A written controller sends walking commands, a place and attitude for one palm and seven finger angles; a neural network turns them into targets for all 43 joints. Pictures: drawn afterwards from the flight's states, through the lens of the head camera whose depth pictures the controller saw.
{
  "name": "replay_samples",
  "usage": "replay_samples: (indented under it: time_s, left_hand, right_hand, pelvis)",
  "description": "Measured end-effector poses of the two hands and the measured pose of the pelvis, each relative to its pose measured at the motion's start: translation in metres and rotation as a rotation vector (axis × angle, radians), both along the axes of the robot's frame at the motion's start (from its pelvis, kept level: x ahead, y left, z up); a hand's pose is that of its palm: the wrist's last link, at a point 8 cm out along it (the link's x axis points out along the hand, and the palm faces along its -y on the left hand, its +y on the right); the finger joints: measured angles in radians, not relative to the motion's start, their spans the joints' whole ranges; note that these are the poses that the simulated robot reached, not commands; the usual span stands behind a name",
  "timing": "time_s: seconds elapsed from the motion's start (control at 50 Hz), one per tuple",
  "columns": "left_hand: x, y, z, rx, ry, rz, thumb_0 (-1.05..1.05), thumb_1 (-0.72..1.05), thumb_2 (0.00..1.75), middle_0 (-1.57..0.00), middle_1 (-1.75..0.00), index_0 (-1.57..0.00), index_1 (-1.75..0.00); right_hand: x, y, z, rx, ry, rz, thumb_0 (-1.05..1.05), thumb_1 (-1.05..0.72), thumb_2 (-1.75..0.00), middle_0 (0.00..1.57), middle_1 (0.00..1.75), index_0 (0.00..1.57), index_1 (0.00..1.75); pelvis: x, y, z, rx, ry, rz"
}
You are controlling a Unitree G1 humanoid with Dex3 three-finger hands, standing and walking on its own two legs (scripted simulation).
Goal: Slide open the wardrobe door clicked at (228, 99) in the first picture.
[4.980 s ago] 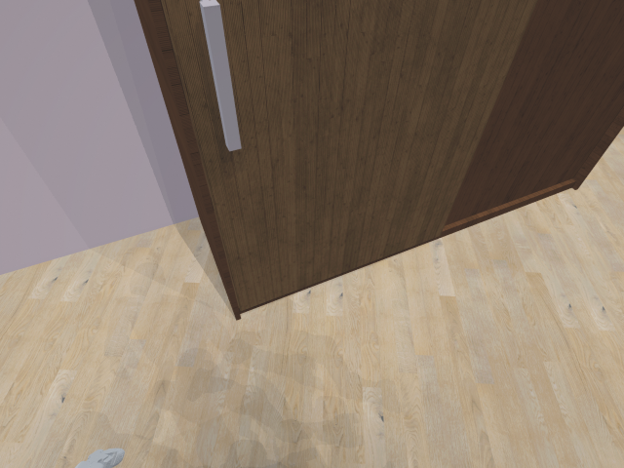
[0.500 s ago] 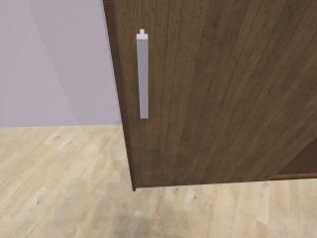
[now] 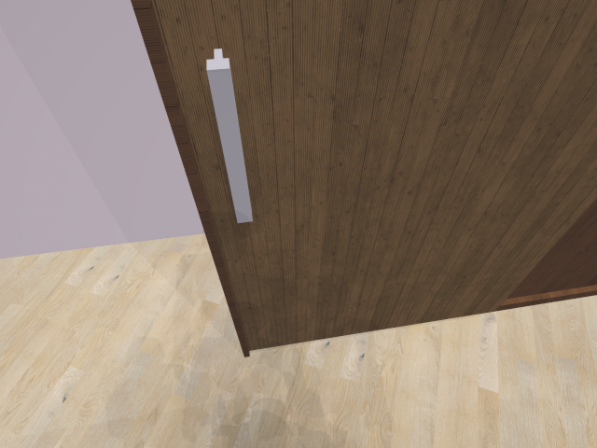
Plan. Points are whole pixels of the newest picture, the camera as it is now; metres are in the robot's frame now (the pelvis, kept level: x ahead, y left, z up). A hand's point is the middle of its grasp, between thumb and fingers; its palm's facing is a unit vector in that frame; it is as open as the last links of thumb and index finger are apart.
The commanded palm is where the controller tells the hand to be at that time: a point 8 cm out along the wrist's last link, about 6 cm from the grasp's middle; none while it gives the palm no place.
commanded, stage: come to a stop and stand still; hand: left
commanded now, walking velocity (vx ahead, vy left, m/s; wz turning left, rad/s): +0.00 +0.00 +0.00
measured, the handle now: (233, 146) +0.50 +0.11 +0.14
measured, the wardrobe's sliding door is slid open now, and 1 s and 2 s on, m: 0.00 0.00 0.00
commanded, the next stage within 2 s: look again from close up in 0.16 s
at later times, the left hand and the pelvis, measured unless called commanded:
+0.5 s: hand out of the picture -0.06 +0.17 -0.16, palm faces +0.06 -0.98 -0.18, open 7.4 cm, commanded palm none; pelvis -0.04 +0.00 +0.01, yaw +1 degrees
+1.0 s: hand out of the picture -0.08 +0.17 -0.17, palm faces +0.07 -0.98 -0.16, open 7.4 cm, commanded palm none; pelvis -0.06 +0.01 +0.01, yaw +1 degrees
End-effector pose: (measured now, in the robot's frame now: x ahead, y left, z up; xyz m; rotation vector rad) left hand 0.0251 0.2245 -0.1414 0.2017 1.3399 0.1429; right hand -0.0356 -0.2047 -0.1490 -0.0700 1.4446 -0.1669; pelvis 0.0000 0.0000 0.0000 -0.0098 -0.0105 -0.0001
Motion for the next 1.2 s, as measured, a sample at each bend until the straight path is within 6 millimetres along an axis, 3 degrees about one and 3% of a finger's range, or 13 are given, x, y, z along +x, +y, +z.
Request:
replay_samples:
  time_s: [0.1,0.26,0.48,0.64,0.86,1.2]
  left_hand:
    - [-0.002,0.004,0.008,0.008,-0.062,0.022,0.02,0.95,0.89,-0.20,-0.29,-0.20,-0.30]
    - [-0.033,0.003,0.010,-0.008,-0.050,0.041,0.01,0.92,0.89,-0.20,-0.29,-0.20,-0.30]
    - [-0.089,-0.005,0.007,-0.043,0.038,0.081,0.01,0.91,0.89,-0.20,-0.29,-0.20,-0.30]
    - [-0.114,-0.008,0.005,-0.055,0.079,0.096,0.01,0.91,0.89,-0.20,-0.29,-0.20,-0.30]
    - [-0.118,-0.008,0.003,-0.065,0.071,0.097,0.01,0.91,0.89,-0.20,-0.29,-0.20,-0.30]
    - [-0.102,-0.006,0.003,-0.065,0.028,0.086,0.01,0.91,0.89,-0.19,-0.29,-0.20,-0.30]
  right_hand:
    - [0.028,-0.005,-0.001,-0.017,-0.084,0.048,0.02,-0.94,-0.90,0.20,0.30,0.20,0.30]
    - [0.036,-0.016,0.009,-0.038,-0.157,0.070,0.01,-0.94,-0.90,0.19,0.30,0.20,0.30]
    - [-0.003,-0.008,0.012,-0.024,-0.088,0.082,0.00,-0.92,-0.90,0.19,0.30,0.20,0.30]
    - [-0.037,0.002,0.011,-0.007,-0.019,0.063,0.00,-0.91,-0.90,0.19,0.30,0.20,0.30]
    - [-0.057,0.012,0.010,0.003,0.012,0.045,0.00,-0.91,-0.90,0.19,0.30,0.20,0.30]
    - [-0.036,0.012,0.011,-0.002,-0.048,0.054,0.00,-0.91,-0.90,0.19,0.30,0.20,0.30]
  pelvis:
    - [-0.004,0.002,0.002,0.008,-0.021,0.006]
    - [-0.019,0.003,0.007,0.013,-0.037,0.008]
    - [-0.037,0.005,0.010,0.012,-0.037,0.017]
    - [-0.047,0.007,0.010,0.011,-0.031,0.020]
    - [-0.055,0.011,0.008,0.012,-0.021,0.019]
    - [-0.056,0.012,0.008,0.012,-0.017,0.016]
